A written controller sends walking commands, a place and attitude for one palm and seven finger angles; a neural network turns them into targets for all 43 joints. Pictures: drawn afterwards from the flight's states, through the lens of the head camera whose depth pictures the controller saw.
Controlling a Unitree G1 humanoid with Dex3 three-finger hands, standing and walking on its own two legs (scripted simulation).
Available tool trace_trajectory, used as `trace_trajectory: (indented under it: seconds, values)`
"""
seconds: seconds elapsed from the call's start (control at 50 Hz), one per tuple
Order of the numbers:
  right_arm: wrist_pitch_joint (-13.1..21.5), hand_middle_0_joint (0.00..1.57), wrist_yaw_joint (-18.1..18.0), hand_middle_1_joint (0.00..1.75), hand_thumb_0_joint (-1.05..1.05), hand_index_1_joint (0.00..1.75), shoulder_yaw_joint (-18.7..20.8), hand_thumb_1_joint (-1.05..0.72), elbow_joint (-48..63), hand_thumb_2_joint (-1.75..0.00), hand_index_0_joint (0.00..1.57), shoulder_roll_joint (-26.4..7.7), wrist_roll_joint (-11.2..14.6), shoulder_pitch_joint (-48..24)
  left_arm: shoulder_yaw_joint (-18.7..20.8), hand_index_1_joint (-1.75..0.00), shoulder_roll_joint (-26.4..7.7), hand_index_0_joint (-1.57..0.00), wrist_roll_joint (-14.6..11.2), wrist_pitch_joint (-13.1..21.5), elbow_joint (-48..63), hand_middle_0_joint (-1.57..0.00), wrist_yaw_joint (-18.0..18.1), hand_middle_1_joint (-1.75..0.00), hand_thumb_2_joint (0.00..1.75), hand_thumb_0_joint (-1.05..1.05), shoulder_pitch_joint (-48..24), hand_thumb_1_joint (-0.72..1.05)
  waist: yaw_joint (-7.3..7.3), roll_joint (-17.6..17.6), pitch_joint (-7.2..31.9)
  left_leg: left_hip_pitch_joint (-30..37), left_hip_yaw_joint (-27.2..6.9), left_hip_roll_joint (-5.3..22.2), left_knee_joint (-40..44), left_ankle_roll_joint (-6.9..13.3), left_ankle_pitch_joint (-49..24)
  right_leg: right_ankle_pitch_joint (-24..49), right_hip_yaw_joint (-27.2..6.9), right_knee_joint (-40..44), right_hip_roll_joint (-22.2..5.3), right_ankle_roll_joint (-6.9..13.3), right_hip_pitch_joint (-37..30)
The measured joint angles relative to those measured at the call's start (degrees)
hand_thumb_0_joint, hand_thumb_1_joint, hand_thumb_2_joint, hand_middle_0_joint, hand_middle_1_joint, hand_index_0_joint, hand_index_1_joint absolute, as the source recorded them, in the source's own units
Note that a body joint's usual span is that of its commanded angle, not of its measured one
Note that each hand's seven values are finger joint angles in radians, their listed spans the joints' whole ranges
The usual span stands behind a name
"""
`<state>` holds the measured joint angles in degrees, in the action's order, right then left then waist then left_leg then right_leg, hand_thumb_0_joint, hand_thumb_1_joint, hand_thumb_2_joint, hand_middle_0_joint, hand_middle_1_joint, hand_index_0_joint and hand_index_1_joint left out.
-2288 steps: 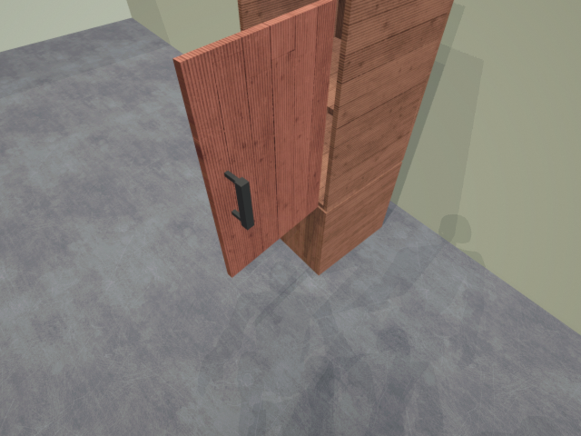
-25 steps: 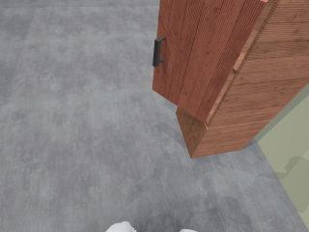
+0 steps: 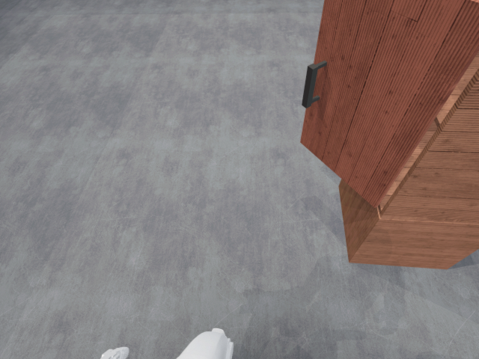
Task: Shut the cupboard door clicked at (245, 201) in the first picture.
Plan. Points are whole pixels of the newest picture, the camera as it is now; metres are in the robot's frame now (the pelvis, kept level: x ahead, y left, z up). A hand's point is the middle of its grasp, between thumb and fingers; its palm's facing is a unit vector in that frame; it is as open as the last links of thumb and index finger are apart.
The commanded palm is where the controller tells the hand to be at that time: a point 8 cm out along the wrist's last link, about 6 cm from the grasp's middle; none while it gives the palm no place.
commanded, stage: walk to a spot facing it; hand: left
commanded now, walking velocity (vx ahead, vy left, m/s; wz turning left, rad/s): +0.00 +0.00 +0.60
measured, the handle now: (314, 84) +0.82 -0.19 -0.05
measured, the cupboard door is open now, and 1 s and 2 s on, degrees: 39 39 39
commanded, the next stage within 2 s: turn to face it in 1.68 s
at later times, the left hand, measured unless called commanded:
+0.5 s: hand out of the picture -0.01 +0.26 -0.18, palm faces +0.35 -0.90 -0.24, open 7.4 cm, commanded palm none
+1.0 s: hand out of the picture +0.01 +0.20 -0.15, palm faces +0.60 -0.76 -0.25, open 7.4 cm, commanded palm none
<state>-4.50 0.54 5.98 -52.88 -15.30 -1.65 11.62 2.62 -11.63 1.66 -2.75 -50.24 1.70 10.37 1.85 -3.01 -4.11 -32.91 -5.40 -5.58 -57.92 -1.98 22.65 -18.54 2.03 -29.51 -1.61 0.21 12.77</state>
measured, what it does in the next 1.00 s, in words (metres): steps on the spot, turning left: left foot, then right foot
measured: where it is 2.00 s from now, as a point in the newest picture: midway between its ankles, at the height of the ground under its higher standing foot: (171, 321)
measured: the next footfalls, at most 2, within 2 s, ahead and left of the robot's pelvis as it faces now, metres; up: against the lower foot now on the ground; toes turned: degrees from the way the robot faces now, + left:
left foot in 0.30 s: +0.01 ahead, +0.14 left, +0.00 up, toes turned +18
right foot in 0.78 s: +0.13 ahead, -0.09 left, +0.00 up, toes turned +26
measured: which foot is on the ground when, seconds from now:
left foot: up 0.00-0.28, down 0.30-0.78, up 0.80-1.00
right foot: down 0.00-0.32, up 0.34-0.76, down 0.78-1.00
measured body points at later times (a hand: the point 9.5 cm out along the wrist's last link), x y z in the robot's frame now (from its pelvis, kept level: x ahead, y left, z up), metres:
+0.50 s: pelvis +0.01 +0.04 +0.00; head +0.06 +0.09 +0.44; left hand -0.02 +0.31 -0.16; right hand +0.20 -0.17 -0.12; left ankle -0.03 +0.12 -0.74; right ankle +0.02 -0.13 -0.65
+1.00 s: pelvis +0.08 +0.02 +0.01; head +0.12 +0.02 +0.46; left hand -0.02 +0.24 -0.13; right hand +0.26 -0.17 -0.15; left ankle -0.01 +0.13 -0.64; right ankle +0.09 -0.11 -0.74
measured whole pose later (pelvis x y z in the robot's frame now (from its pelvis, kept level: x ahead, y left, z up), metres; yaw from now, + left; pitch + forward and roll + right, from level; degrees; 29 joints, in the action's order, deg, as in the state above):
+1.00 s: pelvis +0.08 +0.02 +0.01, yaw +38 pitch +1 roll +2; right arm -3.3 2.2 4.6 -54.7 -14.1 -1.7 15.2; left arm 2.7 -9.1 1.6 1.2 -51.8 0.6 16.9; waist 2.4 -1.6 -2.6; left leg -32.4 0.1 1.4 -67.1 -1.6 17.0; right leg -18.5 10.9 -23.5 -5.3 -0.5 5.6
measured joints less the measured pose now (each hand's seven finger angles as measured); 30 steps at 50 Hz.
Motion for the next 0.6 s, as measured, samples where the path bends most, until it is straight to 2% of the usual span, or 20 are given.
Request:
trace_trajectory:
  seconds: [0.06,0.12,0.2,0.26,0.3,0.32,0.36,0.4,0.44,0.52,0.6]
  values:
    - [0.09,0.20,0.56,0.30,0.01,0.30,-0.18,-0.91,0.31,-0.90,0.20,-0.13,0.27,0.20,-0.15,-0.30,0.74,-0.20,-0.19,0.58,-0.66,-0.20,0.07,-0.30,0.90,0.01,1.79,0.91,0.58,0.44,-0.78,-0.22,3.11,2.59,-7.83,-1.04,-1.35,-0.16,2.20,1.00,-1.44,-0.03,-1.72]
    - [-0.26,0.20,0.72,0.30,0.01,0.30,-0.70,-0.91,0.15,-0.90,0.20,0.33,0.46,0.16,-0.18,-0.30,1.31,-0.20,-0.16,1.33,-0.60,-0.20,0.11,-0.30,0.90,0.01,2.83,0.91,0.56,1.37,-1.66,2.30,4.75,4.86,-6.21,-1.52,-0.81,-0.99,4.82,0.73,-2.95,-0.19,-2.63]
    - [-0.74,0.20,0.81,0.30,0.01,0.30,-1.54,-0.91,-0.42,-0.90,0.20,1.14,0.55,-1.19,-0.04,-0.30,1.71,-0.21,0.11,1.93,-0.21,-0.20,-0.04,-0.30,0.90,0.01,3.94,0.91,-0.66,2.57,-2.85,7.15,6.74,6.76,3.04,-1.27,1.79,-2.83,8.34,-1.14,-4.81,-0.86,-3.06]
    - [-0.45,0.20,0.91,0.30,0.01,0.30,-2.17,-0.91,-0.08,-0.90,0.20,1.84,0.76,-3.06,0.37,-0.30,1.18,-0.21,0.36,1.95,-0.32,-0.20,-0.21,-0.30,0.90,0.01,4.94,0.91,-1.90,3.86,-3.51,10.96,8.54,6.98,11.74,-0.41,2.29,-4.71,10.61,-3.75,-6.28,-1.81,-2.67]
    - [0.39,0.20,1.02,0.30,0.01,0.30,-2.55,-0.91,0.87,-0.90,0.20,2.14,0.75,-4.05,0.78,-0.30,0.35,-0.21,0.21,1.75,-0.60,-0.20,-0.34,-0.30,0.90,0.01,5.95,0.91,-2.37,4.93,-3.46,14.37,9.74,6.50,19.81,0.35,-2.45,-6.69,11.82,-7.11,-7.54,-2.74,-1.72]
    - [1.09,0.20,1.01,0.30,0.01,0.30,-2.64,-0.91,1.29,-0.90,0.20,2.35,0.60,-4.64,1.06,-0.30,-0.25,-0.21,-0.04,1.47,-0.90,-0.20,-0.42,-0.30,0.90,0.01,6.28,0.91,-2.54,5.79,-3.44,15.04,9.93,5.81,21.55,1.96,-3.16,-7.61,11.69,-10.62,-8.58,-3.05,-0.18]
    - [2.22,0.20,0.77,0.30,0.01,0.30,-2.98,-0.91,2.10,-0.90,0.20,2.95,0.68,-5.79,1.39,-0.30,-1.47,-0.21,-0.32,0.03,-1.73,-0.20,-0.24,-0.30,0.90,0.01,5.86,0.91,-3.14,6.97,-3.97,14.46,9.65,5.09,19.91,3.83,-2.13,-13.04,7.22,-21.51,-7.89,-3.43,4.49]
    - [2.94,0.20,0.07,0.30,0.01,0.30,-3.46,-0.91,2.76,-0.90,0.20,3.30,0.60,-5.92,1.64,-0.30,-2.18,-0.20,-0.29,-1.30,-2.34,-0.20,0.03,-0.30,0.90,0.01,5.12,0.91,-3.09,6.70,-3.76,15.10,8.58,5.21,20.88,4.37,-2.23,-14.14,4.07,-29.80,-5.98,-3.57,8.48]
    - [3.18,0.20,-0.75,0.30,0.01,0.30,-3.77,-0.91,3.18,-0.90,0.20,3.47,0.38,-5.49,1.91,-0.30,-2.58,-0.20,-0.31,-1.74,-2.30,-0.20,-0.10,-0.30,0.90,0.01,3.89,0.91,-2.74,5.96,-3.42,16.14,7.06,5.27,23.36,4.30,-3.69,-11.45,2.18,-34.25,-4.79,-3.95,11.58]
    - [3.15,0.20,-1.34,0.30,0.01,0.30,-4.19,-0.91,2.68,-0.90,0.20,3.63,0.33,-4.15,2.27,-0.30,-3.20,-0.20,-0.27,-1.06,-0.39,-0.20,-0.75,-0.30,0.90,0.01,1.13,0.91,-2.56,5.08,-2.85,18.17,4.49,4.96,28.02,4.35,-6.51,-5.45,-0.51,-35.01,-4.08,-4.81,15.26]
    - [2.76,0.20,-1.20,0.30,0.01,0.30,-4.17,-0.90,1.79,-0.90,0.20,3.81,0.23,-2.44,2.33,-0.30,-3.34,-0.20,-0.25,-0.69,1.41,-0.20,-0.99,-0.30,0.90,0.01,-1.55,0.91,-2.01,4.53,-2.11,18.98,2.16,4.48,29.96,3.96,-7.72,-3.22,-1.80,-30.44,-3.58,-5.30,15.80]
